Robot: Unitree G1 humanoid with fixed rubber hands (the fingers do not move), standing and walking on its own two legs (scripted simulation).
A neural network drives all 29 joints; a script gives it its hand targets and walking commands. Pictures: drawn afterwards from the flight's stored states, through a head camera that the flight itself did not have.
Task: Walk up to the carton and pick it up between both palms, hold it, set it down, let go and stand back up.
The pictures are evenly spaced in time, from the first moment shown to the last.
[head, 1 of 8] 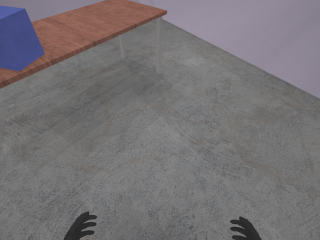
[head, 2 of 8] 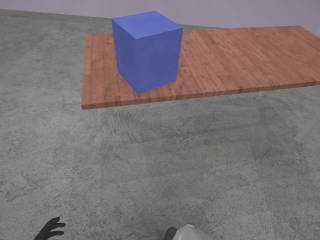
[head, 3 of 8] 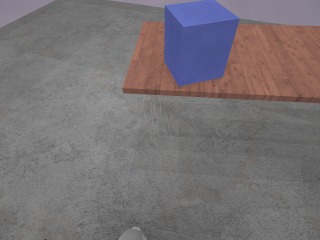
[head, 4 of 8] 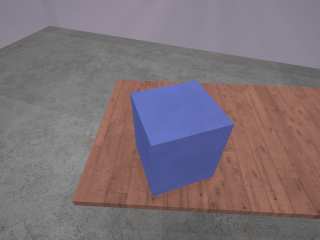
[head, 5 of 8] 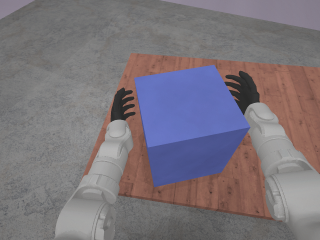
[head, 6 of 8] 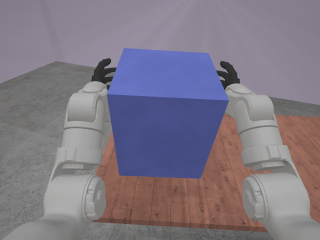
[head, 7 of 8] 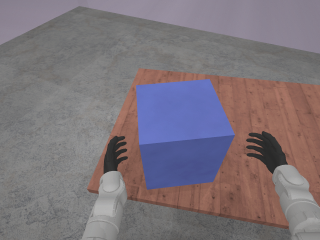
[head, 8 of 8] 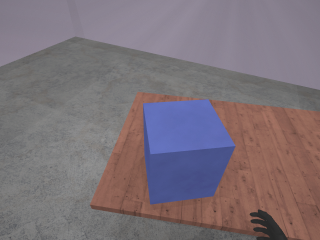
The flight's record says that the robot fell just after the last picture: no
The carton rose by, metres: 0.20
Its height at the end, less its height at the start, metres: +0.00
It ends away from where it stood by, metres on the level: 0.04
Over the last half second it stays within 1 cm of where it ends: yes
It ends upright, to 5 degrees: yes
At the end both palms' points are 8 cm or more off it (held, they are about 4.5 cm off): yes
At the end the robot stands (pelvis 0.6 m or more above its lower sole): yes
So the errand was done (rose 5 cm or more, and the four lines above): yes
